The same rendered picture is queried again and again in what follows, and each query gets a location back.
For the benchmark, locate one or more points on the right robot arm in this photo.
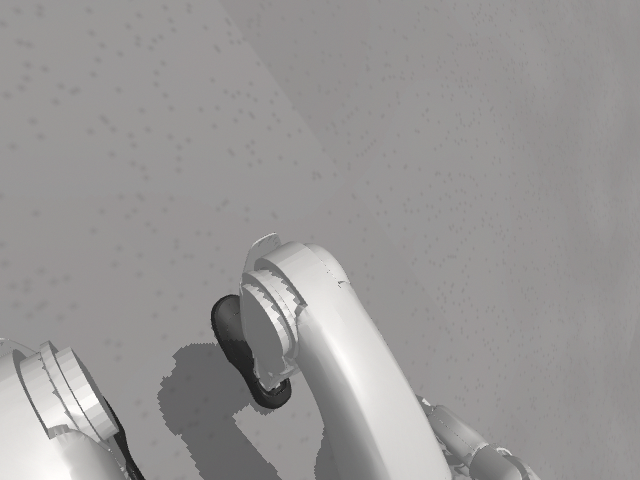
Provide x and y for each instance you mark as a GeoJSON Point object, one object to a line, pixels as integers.
{"type": "Point", "coordinates": [495, 462]}

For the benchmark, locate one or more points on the left robot foot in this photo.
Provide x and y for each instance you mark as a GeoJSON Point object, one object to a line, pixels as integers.
{"type": "Point", "coordinates": [120, 438]}

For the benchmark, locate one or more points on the right robot foot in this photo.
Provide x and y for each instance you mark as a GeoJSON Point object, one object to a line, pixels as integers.
{"type": "Point", "coordinates": [226, 323]}

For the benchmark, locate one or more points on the right robot hand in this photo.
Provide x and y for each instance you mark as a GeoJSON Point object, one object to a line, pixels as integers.
{"type": "Point", "coordinates": [459, 438]}

